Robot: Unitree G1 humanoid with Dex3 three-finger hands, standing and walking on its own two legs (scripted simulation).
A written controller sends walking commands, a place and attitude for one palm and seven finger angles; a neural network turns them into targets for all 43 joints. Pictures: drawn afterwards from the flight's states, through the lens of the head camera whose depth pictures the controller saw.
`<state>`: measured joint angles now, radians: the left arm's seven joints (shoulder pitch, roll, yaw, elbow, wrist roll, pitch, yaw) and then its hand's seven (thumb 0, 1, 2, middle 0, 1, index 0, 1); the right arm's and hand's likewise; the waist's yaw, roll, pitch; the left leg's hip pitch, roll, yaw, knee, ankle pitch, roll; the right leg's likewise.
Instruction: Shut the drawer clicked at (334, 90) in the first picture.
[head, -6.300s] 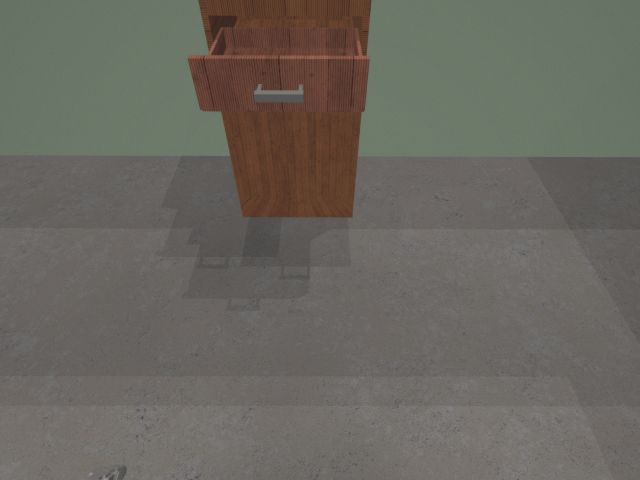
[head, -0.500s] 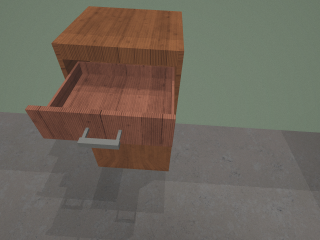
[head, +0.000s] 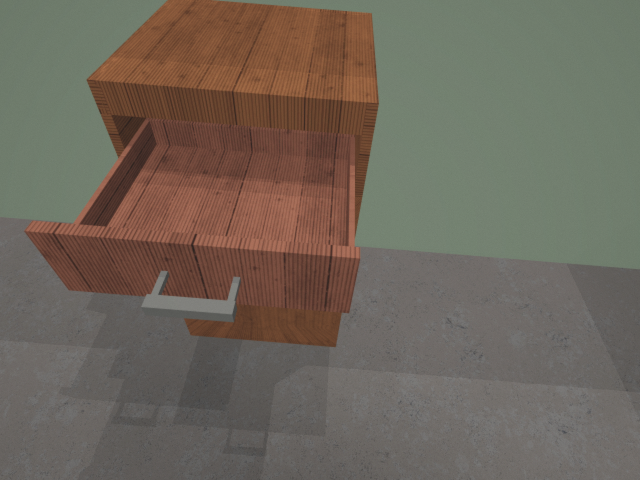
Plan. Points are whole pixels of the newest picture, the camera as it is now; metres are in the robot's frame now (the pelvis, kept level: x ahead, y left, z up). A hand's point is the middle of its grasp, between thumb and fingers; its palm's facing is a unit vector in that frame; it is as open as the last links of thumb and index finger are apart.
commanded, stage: come to a stop and stand still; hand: left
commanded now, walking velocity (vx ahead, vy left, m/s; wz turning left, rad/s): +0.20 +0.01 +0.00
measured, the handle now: (194, 294) +0.35 +0.21 +0.01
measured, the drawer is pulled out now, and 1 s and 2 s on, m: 0.29 0.29 0.29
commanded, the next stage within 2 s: look again from close up in 1.14 s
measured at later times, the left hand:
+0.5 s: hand out of the picture +0.03 +0.17 -0.17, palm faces +0.06 -0.99 -0.16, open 7.3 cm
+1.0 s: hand out of the picture -0.03 +0.13 -0.16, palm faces +0.05 -0.99 -0.13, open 7.4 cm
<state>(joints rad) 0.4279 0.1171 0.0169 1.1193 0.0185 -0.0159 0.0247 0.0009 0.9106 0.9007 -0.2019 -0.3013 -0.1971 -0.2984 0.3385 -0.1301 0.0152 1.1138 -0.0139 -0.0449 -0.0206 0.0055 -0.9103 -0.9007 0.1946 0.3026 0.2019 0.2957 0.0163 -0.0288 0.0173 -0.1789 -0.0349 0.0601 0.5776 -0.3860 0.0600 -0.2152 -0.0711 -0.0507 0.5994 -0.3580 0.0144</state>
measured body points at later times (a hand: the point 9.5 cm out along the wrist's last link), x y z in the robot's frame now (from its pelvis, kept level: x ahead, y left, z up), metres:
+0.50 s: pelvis +0.03 +0.02 +0.01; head +0.05 +0.03 +0.46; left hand +0.03 +0.23 -0.16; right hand +0.05 -0.21 -0.14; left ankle +0.03 +0.09 -0.73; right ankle +0.00 -0.12 -0.73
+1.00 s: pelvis +0.01 -0.01 +0.02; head +0.01 -0.01 +0.47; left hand -0.03 +0.18 -0.15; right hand -0.02 -0.21 -0.15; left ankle +0.03 +0.09 -0.73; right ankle +0.00 -0.12 -0.73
